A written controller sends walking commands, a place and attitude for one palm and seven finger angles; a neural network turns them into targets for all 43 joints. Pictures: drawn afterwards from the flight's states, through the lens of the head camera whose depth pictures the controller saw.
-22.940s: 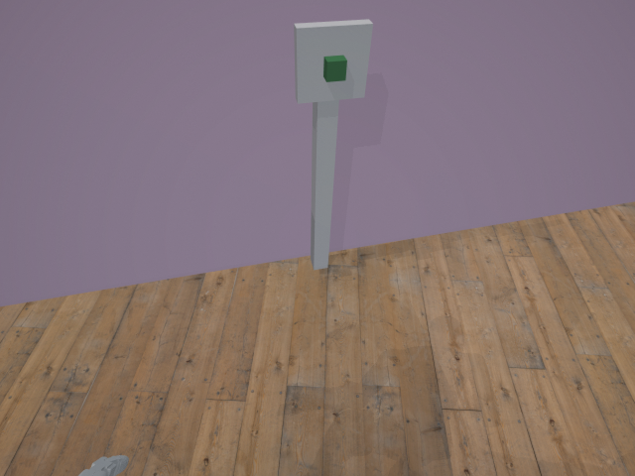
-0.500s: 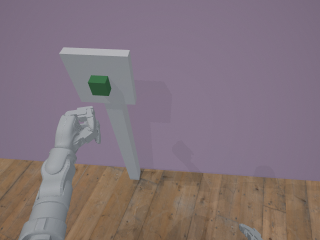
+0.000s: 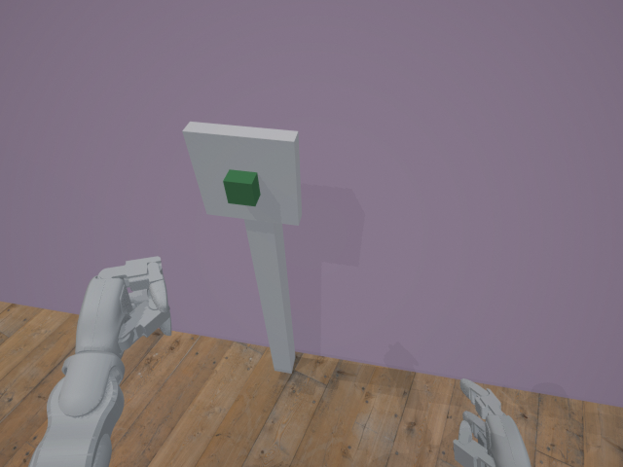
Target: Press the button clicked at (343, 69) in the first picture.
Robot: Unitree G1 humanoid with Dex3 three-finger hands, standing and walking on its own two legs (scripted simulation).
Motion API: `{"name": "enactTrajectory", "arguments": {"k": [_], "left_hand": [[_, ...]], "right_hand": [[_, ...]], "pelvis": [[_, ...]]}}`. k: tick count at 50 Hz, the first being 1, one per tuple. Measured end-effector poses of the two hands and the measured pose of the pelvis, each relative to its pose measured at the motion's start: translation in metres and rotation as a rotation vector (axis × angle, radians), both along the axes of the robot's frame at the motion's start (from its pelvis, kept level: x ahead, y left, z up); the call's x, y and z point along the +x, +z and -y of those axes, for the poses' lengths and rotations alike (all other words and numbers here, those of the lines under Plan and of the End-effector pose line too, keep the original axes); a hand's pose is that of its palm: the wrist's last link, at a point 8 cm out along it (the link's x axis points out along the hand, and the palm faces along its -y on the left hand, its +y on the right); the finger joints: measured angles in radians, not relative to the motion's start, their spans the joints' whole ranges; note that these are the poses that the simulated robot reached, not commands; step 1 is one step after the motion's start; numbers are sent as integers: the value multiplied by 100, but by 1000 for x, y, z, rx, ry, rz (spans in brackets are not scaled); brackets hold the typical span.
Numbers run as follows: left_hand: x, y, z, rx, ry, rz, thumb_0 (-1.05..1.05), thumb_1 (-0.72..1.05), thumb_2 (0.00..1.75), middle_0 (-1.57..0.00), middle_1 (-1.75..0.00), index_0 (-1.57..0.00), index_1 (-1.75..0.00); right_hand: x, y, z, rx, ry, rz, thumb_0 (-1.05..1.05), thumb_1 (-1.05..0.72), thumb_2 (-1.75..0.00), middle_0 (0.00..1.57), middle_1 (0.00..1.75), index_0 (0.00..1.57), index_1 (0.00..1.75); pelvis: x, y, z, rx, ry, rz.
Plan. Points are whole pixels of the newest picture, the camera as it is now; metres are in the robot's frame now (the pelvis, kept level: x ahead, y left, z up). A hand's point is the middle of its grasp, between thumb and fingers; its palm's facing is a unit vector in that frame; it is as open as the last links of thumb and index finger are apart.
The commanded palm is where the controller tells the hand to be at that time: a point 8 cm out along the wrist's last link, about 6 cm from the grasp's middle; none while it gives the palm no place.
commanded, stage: draw the hand back to the body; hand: left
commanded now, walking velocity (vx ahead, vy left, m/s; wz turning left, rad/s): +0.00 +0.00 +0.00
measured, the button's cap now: (243, 186) +0.52 +0.16 +0.07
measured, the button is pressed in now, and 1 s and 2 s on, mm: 0 0 0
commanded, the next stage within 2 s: step back with the hand held close in 0.78 s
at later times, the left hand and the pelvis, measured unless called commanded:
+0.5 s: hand (65, 338) +0.19 +0.25 +0.16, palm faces +0.39 -0.83 -0.40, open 3.1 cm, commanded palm +0.14 +0.29 +0.18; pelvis +0.01 +0.01 +0.01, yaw +0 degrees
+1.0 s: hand (48, 343) +0.18 +0.25 +0.17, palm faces +0.44 -0.80 -0.41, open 3.1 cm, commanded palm +0.12 +0.28 +0.18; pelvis -0.01 +0.00 +0.01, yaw +0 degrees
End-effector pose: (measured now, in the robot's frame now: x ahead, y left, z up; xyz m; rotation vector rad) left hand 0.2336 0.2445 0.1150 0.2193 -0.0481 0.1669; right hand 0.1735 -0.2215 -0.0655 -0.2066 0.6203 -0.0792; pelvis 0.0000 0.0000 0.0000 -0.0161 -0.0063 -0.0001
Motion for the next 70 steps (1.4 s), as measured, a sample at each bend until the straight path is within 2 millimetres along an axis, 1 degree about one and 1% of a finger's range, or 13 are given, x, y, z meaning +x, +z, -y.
{"name": "enactTrajectory", "arguments": {"k": [4, 9, 14, 21, 29, 39, 46, 50, 57, 60, 63, 67, 70], "left_hand": [[-17, 5, -10, 45, 71, -13, 2, 90, 90, -130, -150, -130, -150], [-32, 27, -22, 107, 131, 35, 2, 90, 90, -130, -150, -130, -150], [-44, 44, -27, 147, 151, 78, 2, 90, 90, -130, -150, -130, -150], [-65, 50, -36, 193, 177, 72, 2, 89, 90, -130, -150, -130, -150], [-94, 74, -47, 268, 239, 140, 2, 89, 90, -131, -150, -130, -150], [-97, 59, -41, 216, 243, 111, 2, 89, 90, -131, -150, -130, -150], [-100, 70, -35, 243, 227, 154, 2, 89, 90, -131, -150, -131, -150], [-95, 75, -42, 280, 236, 179, 2, 89, 90, -131, -150, -131, -150], [-86, 55, -38, 288, 155, 82, 2, 89, 90, -131, -150, -130, -150], [-90, 54, -37, 309, 113, 67, 2, 89, 90, -131, -150, -130, -150], [-98, 62, -42, 346, 98, 99, 2, 89, 90, -131, -150, -130, -150], [-112, 74, -53, 381, 119, 164, 2, 89, 90, -131, -150, -130, -150], [-122, 75, -58, 380, 147, 193, 2, 89, 90, -131, -150, -130, -150]], "right_hand": [[2, -2, -6, -1, 18, -24, 1, -90, -90, 20, 30, 21, 30], [3, -7, -14, 9, 41, -43, 1, -90, -90, 20, 30, 21, 30], [6, -9, -20, 27, 47, -43, 1, -90, -90, 20, 30, 21, 30], [9, -6, -21, 29, 39, -27, 1, -90, -90, 20, 30, 21, 30], [12, 0, -21, 20, 49, 12, 1, -90, -90, 20, 30, 21, 30], [0, -1, -20, 14, 54, 6, 1, -90, -90, 20, 30, 21, 30], [-11, -3, -14, 16, 38, 5, 1, -90, -90, 20, 30, 21, 30], [-18, -4, -7, 15, 12, -27, 1, -90, -90, 20, 30, 21, 30], [-39, -9, 10, -26, -61, -111, 1, -90, -90, 20, 30, 21, 30], [-47, -10, 15, -41, -95, -132, 1, -90, -90, 20, 30, 21, 30], [-53, -9, 14, -49, -117, -135, 1, -91, -90, 20, 30, 21, 30], [-56, -7, 8, -49, -122, -110, 1, -91, -90, 20, 30, 20, 30], [-56, -4, 0, -38, -109, -74, 1, -91, -90, 20, 30, 20, 30]], "pelvis": [[4, 3, -2, -2, 3, 19], [10, 6, -5, -5, 8, 37], [14, 6, -8, -7, 6, 46], [15, 6, -10, -9, -1, 55], [12, 6, -11, -11, 3, 69], [0, 5, -7, -3, 1, 80], [-2, 5, -3, -4, -2, 89], [-8, 6, -1, -8, -3, 51], [-19, 5, -8, 1, -14, -16], [-22, 3, -12, 5, -13, -27], [-25, 0, -16, 8, -9, -27], [-34, -3, -20, 16, -13, -15], [-42, -5, -21, 24, -18, -2]]}}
